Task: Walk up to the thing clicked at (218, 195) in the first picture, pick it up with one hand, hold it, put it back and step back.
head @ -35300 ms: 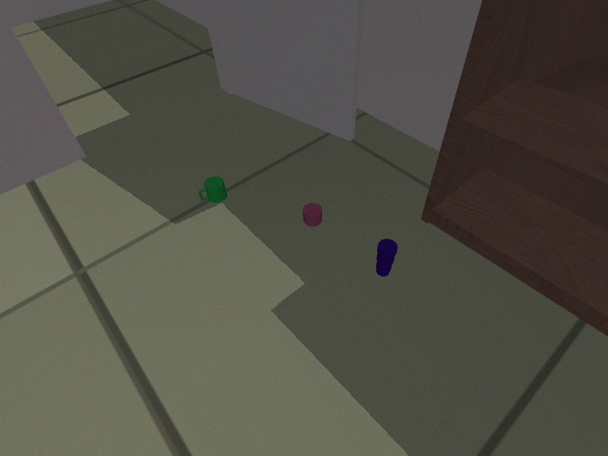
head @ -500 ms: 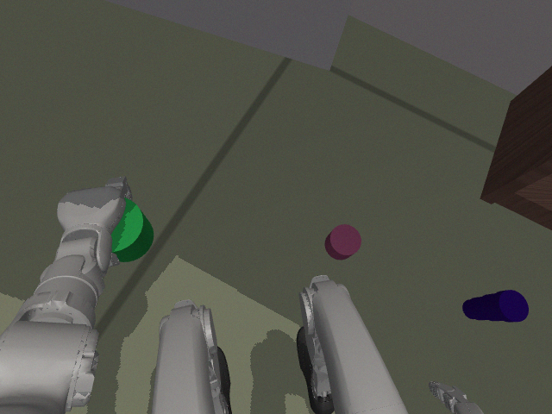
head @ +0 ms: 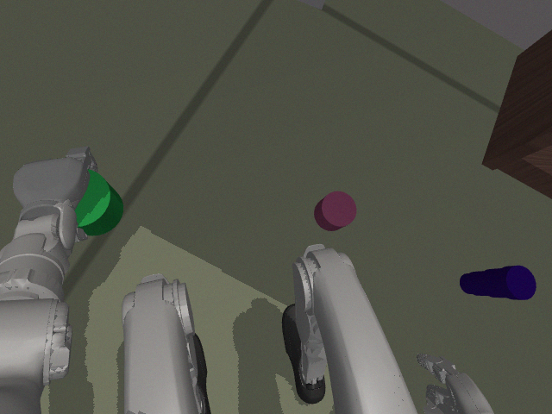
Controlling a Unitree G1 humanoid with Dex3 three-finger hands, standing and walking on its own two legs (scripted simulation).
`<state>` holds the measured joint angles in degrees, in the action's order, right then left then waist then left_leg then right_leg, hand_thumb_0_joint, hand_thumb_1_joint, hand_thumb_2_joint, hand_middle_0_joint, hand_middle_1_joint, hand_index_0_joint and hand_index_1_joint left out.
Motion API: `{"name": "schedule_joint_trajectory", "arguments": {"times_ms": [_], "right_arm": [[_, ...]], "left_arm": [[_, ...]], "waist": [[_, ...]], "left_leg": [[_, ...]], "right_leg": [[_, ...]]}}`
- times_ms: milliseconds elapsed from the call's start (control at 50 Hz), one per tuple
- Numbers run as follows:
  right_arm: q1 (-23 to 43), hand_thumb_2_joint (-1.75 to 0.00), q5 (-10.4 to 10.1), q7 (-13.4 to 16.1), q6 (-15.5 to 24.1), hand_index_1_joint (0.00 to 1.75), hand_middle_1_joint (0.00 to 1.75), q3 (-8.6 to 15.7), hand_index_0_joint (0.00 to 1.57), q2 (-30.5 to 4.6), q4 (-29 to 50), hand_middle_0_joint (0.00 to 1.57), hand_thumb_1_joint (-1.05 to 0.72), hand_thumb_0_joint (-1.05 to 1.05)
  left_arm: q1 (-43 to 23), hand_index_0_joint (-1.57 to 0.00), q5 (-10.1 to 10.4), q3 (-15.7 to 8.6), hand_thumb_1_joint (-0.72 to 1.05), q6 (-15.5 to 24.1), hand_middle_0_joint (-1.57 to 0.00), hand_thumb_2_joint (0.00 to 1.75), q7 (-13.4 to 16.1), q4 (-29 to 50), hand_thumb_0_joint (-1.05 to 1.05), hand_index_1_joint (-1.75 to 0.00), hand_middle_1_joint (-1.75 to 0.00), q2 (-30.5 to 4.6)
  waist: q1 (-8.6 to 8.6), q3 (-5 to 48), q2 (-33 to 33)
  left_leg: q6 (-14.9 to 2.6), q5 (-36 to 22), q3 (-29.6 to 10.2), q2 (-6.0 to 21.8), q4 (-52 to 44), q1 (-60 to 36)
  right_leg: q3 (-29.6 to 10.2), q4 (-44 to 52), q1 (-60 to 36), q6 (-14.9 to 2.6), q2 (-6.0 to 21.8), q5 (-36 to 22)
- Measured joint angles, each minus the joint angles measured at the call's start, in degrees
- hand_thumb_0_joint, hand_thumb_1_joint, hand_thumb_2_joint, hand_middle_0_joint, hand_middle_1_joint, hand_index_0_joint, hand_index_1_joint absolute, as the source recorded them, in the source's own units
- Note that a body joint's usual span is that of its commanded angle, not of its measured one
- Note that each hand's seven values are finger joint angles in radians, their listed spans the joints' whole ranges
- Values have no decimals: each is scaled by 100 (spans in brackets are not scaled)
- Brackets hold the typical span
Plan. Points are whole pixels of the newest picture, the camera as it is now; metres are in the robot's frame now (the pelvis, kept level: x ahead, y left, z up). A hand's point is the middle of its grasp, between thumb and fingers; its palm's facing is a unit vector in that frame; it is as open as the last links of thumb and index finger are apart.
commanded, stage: crouch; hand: left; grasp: from above
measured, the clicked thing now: (78, 211) +0.44 +0.25 -0.21
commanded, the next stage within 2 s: lower in 0.48 s
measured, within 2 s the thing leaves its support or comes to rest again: rests again in 1.62 s
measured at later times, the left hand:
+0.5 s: hand (82, 208) +0.45 +0.26 -0.22, palm faces -0.46 -0.03 -0.89, open 11.9 cm
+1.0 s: hand (98, 211) +0.46 +0.25 -0.29, palm faces -0.46 -0.05 -0.89, open 11.9 cm
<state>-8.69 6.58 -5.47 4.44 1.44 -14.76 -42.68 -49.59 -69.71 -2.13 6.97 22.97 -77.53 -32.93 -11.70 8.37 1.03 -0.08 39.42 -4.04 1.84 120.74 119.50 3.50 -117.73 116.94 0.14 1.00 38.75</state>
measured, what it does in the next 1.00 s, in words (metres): lowers itself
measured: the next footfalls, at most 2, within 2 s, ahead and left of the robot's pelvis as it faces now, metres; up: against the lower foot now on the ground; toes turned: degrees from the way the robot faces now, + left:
none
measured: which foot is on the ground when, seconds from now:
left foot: down 0.00-1.00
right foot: down 0.00-1.00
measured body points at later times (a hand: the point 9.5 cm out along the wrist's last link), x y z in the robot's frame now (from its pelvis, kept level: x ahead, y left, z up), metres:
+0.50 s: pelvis -0.01 +0.00 -0.06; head +0.22 +0.04 +0.32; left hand +0.47 +0.25 -0.17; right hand +0.02 -0.27 -0.17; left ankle +0.07 +0.12 -0.39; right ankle +0.09 -0.12 -0.39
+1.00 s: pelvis -0.01 +0.00 -0.10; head +0.24 +0.05 +0.27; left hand +0.48 +0.25 -0.23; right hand +0.02 -0.28 -0.20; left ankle +0.07 +0.12 -0.39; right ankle +0.09 -0.12 -0.39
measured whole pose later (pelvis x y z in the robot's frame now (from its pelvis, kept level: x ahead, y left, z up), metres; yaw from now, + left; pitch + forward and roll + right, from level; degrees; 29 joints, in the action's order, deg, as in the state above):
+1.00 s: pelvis -0.01 +0.00 -0.10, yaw -3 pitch +34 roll -7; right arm -8.6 10.0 -9.2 6.0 -3.3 -16.2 -44.1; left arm -56.3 -73.6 -6.0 11.1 27.6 -88.1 -41.0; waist -15.6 0.9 -1.4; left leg -0.1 39.8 -7.2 1.9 138.7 133.3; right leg 5.4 -133.7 129.8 0.4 0.2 37.9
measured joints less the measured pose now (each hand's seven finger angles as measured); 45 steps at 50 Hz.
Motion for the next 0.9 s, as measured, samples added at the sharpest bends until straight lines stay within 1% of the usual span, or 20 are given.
{"name": "schedule_joint_trajectory", "arguments": {"times_ms": [100, 200, 480, 660, 760, 820, 900], "right_arm": [[-30, -90, 36, -83, -12, 30, 29, -15, 21, 1, -24, 20, -91, 0], [-59, -90, 78, -137, -26, 30, 29, -62, 21, 14, -73, 20, -91, 0], [-148, -90, 115, -173, 40, 30, 29, -212, 21, 0, -193, 20, -91, 0], [-149, -90, 147, -219, 89, 30, 29, -276, 21, -77, -186, 20, -91, 0], [-90, -90, 182, -251, 93, 30, 29, -347, 21, -117, -164, 20, -91, 0], [-55, -90, 214, -275, 122, 30, 29, -383, 21, -136, -137, 20, -91, 0], [-30, -90, 279, -317, 143, 30, 29, -420, 21, -148, -131, 20, -91, 0]], "left_arm": [[-45, -38, -75, -95, -26, 116, -58, 80, 10, 4, -1, -95, -100, -74], [-194, -38, -150, -157, -26, 175, -58, 80, 70, -175, -1, -95, -100, -190], [-509, -39, -222, -172, -26, 179, -59, 80, 144, -734, -1, -94, -99, -390], [-630, -40, -184, -169, -26, 212, -59, 80, 120, -758, -1, -93, -99, -525], [-701, -40, -163, -169, -26, 259, -60, 80, 119, -948, -1, -93, -98, -589], [-688, -40, -203, -242, -26, 336, -60, 80, 134, -937, -1, -93, -98, -645], [-644, -40, -313, -367, -26, 439, -60, 80, 260, -864, -1, -93, -98, -723]], "waist": [[-16, -113, -14], [-51, -199, -31], [-192, -254, -53], [-224, -407, -63], [-248, -526, -94], [-273, -629, -134], [-315, -722, -198]], "left_leg": [[-2, 12, -10, 6, 266, 206], [-14, -9, -40, 24, 515, 421], [-38, -51, -69, 17, 997, 857], [-13, -30, -108, 3, 1210, 1030], [-3, -2, -165, 13, 1342, 1104], [4, 9, -206, 14, 1446, 1154], [11, 18, -257, 6, 1607, 1248]], "right_leg": [[-4, -260, 209, 3, -10, 1], [12, -483, 423, 10, -34, -44], [13, -936, 839, 31, -43, -99], [37, -1149, 1012, 12, -38, -75], [83, -1252, 1081, 7, -56, -72], [116, -1330, 1119, 7, -65, -75], [153, -1460, 1190, 10, -67, -76]]}}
